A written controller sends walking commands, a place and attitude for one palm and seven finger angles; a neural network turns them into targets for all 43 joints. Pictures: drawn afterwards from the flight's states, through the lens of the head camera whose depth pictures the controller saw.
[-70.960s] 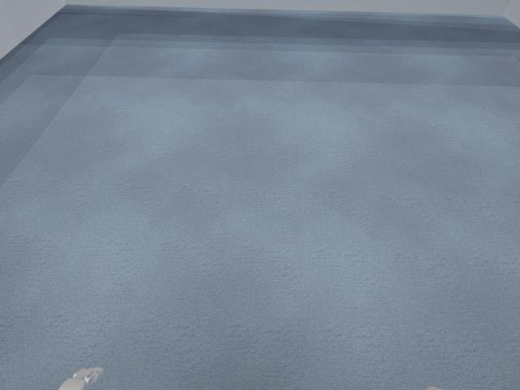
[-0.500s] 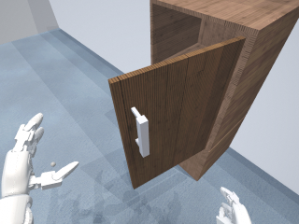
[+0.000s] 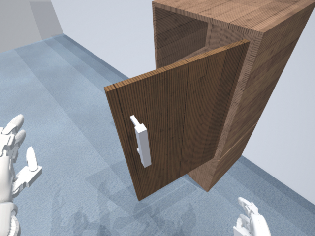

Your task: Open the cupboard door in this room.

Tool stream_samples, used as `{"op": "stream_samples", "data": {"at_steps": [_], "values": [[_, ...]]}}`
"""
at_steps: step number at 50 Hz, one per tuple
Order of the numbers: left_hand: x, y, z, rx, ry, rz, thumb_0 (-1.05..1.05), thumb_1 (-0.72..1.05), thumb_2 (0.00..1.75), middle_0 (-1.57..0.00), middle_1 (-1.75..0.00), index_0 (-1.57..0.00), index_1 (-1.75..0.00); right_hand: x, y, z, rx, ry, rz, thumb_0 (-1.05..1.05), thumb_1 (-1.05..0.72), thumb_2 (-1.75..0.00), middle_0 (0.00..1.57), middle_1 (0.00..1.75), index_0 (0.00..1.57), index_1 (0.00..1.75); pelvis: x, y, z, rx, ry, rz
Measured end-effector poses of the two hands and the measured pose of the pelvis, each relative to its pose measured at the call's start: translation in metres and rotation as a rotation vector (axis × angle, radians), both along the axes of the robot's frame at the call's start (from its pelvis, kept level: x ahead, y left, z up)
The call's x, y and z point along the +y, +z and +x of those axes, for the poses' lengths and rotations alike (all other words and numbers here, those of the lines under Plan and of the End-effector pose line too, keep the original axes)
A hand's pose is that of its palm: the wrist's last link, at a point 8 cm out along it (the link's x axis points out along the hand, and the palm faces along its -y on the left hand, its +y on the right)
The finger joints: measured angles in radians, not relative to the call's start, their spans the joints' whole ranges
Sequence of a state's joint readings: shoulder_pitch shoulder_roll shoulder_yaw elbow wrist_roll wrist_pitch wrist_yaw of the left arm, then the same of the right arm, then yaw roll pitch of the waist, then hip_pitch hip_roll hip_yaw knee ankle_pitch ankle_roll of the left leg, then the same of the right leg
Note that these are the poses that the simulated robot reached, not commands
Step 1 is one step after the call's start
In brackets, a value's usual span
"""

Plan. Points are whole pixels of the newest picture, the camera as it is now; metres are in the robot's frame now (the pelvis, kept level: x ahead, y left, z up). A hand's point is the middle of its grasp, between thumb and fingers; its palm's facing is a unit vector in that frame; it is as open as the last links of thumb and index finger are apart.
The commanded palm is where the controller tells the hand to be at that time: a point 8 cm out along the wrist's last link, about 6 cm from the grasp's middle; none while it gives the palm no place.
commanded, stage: draw the hand back to the body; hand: left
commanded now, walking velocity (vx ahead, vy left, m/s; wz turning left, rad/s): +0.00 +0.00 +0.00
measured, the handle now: (140, 142) +0.33 +0.10 +0.07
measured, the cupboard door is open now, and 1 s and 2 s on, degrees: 78 78 78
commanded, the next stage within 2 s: step back with the hand held close in 0.16 s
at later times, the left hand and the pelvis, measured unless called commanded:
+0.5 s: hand (34, 167) +0.19 +0.27 +0.16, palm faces +0.41 -0.77 -0.49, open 7.4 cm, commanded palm +0.13 +0.31 +0.17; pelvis -0.02 +0.01 +0.00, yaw -1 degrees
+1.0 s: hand out of the picture +0.10 +0.28 +0.15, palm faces +0.48 -0.75 -0.46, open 7.4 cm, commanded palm +0.03 +0.32 +0.17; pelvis -0.11 +0.02 -0.03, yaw +0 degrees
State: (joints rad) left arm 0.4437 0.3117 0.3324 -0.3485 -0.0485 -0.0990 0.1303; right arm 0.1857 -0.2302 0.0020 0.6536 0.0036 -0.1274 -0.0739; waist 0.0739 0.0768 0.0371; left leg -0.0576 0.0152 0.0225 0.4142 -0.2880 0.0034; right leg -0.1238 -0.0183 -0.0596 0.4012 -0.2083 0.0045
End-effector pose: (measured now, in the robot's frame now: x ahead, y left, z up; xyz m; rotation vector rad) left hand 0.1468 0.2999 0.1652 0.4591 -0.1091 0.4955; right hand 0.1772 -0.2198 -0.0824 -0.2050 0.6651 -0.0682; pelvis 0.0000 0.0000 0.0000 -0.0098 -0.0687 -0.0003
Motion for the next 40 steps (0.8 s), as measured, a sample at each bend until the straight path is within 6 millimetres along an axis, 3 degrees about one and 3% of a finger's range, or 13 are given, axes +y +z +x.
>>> {"op": "stream_samples", "data": {"at_steps": [14, 20, 26, 32, 40], "values": [[-0.004, 0.003, -0.001, -0.009, -0.011, 0.012, 0.01, 0.88, 0.90, -0.21, -0.30, -0.21, -0.31, 0.000, -0.001, -0.006, -0.001, -0.003, 0.011, 0.01, -0.91, -0.90, 0.20, 0.30, 0.20, 0.30, -0.003, 0.000, -0.003, -0.007, -0.003, 0.000], [0.001, 0.019, 0.000, -0.053, -0.046, 0.090, 0.02, 0.88, 0.90, -0.21, -0.30, -0.21, -0.31, -0.002, 0.001, -0.010, 0.019, -0.016, 0.000, 0.01, -0.91, -0.90, 0.20, 0.30, 0.20, 0.30, -0.001, 0.000, -0.008, 0.030, -0.003, -0.007], [0.003, 0.012, -0.002, 0.012, -0.106, 0.122, 0.01, 0.89, 0.90, -0.21, -0.30, -0.21, -0.31, -0.010, 0.003, -0.025, 0.048, -0.075, -0.029, 0.01, -0.91, -0.90, 0.20, 0.30, 0.20, 0.30, 0.008, -0.001, -0.020, 0.063, -0.015, 0.000], [0.007, 0.008, -0.018, 0.029, -0.142, 0.148, 0.01, 0.88, 0.90, -0.21, -0.30, -0.21, -0.31, -0.011, 0.004, -0.049, 0.070, -0.112, -0.057, 0.01, -0.91, -0.90, 0.20, 0.30, 0.20, 0.30, 0.014, -0.005, -0.040, 0.067, -0.019, 0.009], [0.014, 0.010, -0.055, -0.051, -0.118, 0.184, 0.01, 0.88, 0.90, -0.21, -0.30, -0.21, -0.31, -0.002, 0.001, -0.084, 0.052, -0.093, -0.063, 0.01, -0.91, -0.90, 0.20, 0.30, 0.20, 0.30, 0.016, -0.014, -0.071, 0.054, -0.012, 0.010]]}}
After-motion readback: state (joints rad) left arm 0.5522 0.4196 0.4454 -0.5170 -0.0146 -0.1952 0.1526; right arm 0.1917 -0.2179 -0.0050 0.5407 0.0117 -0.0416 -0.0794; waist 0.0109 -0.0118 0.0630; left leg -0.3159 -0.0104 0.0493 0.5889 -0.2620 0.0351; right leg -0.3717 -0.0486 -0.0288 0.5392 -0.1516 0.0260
